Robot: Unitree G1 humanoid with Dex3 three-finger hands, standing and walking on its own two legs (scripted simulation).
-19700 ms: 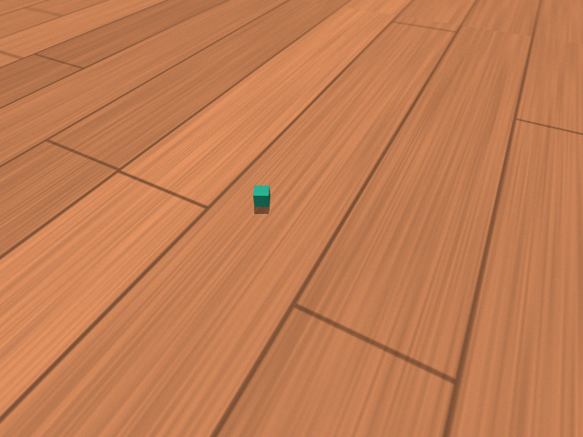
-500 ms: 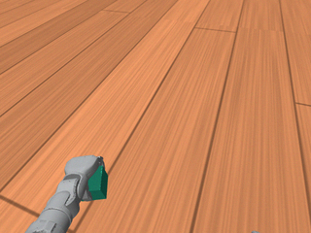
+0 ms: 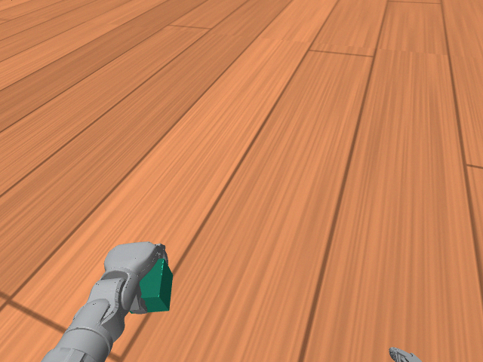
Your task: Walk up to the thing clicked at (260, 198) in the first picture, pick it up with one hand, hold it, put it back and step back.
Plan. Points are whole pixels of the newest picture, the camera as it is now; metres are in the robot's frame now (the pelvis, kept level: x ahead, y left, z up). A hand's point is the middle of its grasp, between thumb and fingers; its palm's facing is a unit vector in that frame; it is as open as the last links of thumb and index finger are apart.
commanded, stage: hold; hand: left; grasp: from above
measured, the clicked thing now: (147, 286) +0.31 +0.22 -0.07
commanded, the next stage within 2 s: crouch in 0.86 s
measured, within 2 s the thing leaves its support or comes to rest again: neither
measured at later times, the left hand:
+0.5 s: hand (137, 285) +0.29 +0.22 -0.03, palm faces -0.44 -0.06 -0.90, open 10.5 cm
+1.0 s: hand (136, 280) +0.30 +0.23 -0.03, palm faces -0.44 -0.06 -0.90, open 10.5 cm
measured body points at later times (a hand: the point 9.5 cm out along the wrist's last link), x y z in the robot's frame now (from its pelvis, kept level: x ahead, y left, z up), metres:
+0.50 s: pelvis +0.00 +0.00 +0.00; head +0.00 -0.02 +0.45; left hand +0.31 +0.22 +0.02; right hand +0.14 -0.25 -0.11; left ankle +0.03 +0.12 -0.73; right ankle +0.01 -0.13 -0.73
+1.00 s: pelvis +0.01 +0.00 +0.01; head +0.01 -0.02 +0.45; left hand +0.32 +0.23 +0.02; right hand +0.15 -0.25 -0.11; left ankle +0.03 +0.12 -0.73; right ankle +0.01 -0.13 -0.73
